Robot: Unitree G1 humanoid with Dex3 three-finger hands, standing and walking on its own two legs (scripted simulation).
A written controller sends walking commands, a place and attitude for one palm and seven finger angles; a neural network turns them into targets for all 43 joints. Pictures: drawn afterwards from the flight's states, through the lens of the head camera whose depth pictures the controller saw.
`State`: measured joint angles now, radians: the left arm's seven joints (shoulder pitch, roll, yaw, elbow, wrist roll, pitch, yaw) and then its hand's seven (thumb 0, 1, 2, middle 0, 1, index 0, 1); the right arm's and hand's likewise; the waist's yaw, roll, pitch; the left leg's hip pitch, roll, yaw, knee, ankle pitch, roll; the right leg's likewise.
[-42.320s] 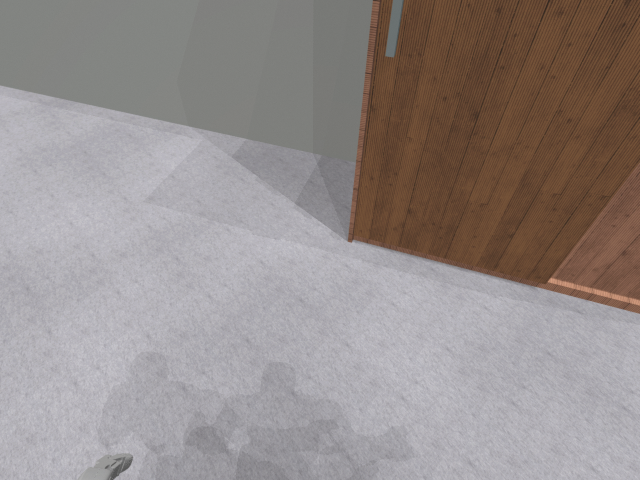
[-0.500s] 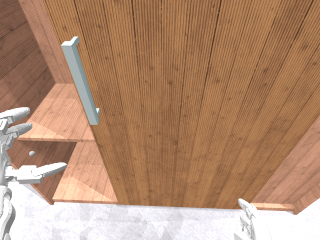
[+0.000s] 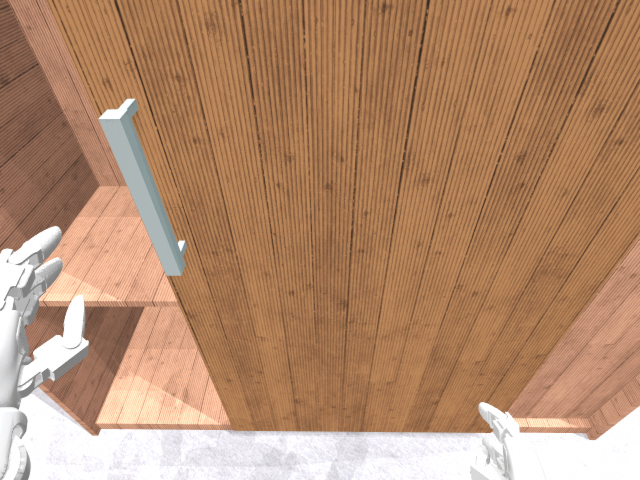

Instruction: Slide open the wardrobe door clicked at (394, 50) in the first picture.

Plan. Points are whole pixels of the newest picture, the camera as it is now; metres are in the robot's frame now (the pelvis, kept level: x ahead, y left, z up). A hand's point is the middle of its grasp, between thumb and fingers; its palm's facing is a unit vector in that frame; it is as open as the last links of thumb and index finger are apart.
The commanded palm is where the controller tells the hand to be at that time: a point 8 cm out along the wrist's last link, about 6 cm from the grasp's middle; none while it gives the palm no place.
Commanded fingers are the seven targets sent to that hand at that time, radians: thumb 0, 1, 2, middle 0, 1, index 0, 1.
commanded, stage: draw the hand back to the body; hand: left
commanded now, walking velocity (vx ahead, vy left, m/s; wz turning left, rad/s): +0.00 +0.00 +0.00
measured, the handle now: (155, 196) +0.40 +0.28 +0.17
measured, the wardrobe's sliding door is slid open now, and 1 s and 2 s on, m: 0.43 0.43 0.43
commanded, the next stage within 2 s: step back with the hand held close in 0.30 s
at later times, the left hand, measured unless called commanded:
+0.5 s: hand (74, 350) +0.17 +0.25 +0.17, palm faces +0.47 -0.79 -0.40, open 7.4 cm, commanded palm +0.12 +0.29 +0.17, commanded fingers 0.00 0.90 0.90 -0.20 -0.30 -0.20 -0.30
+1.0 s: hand out of the picture +0.10 +0.31 +0.16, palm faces +0.46 -0.75 -0.47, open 7.4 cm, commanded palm +0.03 +0.33 +0.17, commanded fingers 0.00 0.90 0.90 -0.20 -0.30 -0.20 -0.30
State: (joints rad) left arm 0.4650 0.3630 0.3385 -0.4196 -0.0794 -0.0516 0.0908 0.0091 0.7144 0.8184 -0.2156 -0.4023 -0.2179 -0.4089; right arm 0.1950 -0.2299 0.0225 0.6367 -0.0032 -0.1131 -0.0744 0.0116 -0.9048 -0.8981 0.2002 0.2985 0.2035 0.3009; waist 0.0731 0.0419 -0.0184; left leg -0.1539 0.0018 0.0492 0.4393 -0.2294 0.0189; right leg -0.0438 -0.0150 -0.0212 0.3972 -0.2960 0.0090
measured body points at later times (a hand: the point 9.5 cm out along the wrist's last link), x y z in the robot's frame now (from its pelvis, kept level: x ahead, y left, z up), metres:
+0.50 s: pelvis -0.01 -0.02 +0.00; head -0.04 -0.04 +0.45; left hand +0.14 +0.29 +0.19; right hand +0.18 -0.24 -0.08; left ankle +0.01 +0.10 -0.74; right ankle -0.05 -0.12 -0.74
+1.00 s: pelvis -0.09 +0.03 -0.01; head -0.09 +0.04 +0.44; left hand +0.07 +0.35 +0.18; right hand +0.10 -0.20 -0.08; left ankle +0.01 +0.11 -0.74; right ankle -0.08 -0.12 -0.74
